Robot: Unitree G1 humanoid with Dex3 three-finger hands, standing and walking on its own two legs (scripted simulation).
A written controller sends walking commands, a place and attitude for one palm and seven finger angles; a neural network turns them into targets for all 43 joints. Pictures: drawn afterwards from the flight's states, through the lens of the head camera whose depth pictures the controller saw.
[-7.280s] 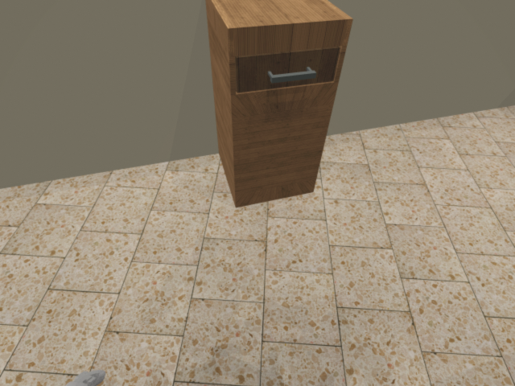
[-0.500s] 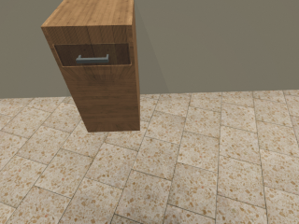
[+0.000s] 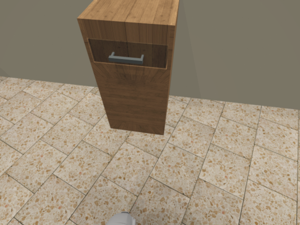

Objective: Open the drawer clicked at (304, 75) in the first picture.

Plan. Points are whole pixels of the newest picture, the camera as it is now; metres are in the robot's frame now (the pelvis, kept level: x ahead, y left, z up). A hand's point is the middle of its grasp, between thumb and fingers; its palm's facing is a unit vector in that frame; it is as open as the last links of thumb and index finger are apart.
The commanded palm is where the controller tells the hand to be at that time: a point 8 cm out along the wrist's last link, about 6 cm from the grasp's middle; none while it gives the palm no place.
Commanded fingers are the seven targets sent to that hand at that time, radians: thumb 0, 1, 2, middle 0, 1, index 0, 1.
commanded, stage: take the last steps up to it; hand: left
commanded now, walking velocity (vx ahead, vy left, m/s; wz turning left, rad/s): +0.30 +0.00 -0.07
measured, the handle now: (126, 57) +0.83 +0.22 -0.05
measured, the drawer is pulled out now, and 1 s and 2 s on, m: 0.00 0.00 0.00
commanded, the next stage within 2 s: come to a stop and stand still in 0.70 s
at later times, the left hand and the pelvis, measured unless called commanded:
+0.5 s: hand (104, 168) +0.30 +0.21 -0.15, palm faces -0.06 -0.98 -0.20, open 7.4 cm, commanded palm none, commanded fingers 0.00 0.90 0.90 -0.20 -0.30 -0.20 -0.30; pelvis +0.17 +0.03 +0.00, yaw -4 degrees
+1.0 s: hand (124, 165) +0.33 +0.14 -0.17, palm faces -0.01 -0.98 -0.21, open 7.3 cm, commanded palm none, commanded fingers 0.00 0.90 0.90 -0.20 -0.30 -0.20 -0.30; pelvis +0.30 -0.03 +0.00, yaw -5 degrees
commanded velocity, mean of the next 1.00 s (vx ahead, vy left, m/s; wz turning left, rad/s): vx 0.14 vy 0.00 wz -0.02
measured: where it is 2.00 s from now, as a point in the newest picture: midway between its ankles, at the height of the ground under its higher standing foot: (158, 207)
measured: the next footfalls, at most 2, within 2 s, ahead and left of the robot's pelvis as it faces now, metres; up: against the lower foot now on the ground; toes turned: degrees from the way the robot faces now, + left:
left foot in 0.06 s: +0.13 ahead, +0.13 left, +0.00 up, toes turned +7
right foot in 0.62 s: +0.34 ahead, -0.12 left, +0.00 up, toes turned -11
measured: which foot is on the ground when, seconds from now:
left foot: up 0.00-0.04, down 0.06-0.64, up 0.66-1.00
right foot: down 0.00-0.06, up 0.08-0.60, down 0.62-1.00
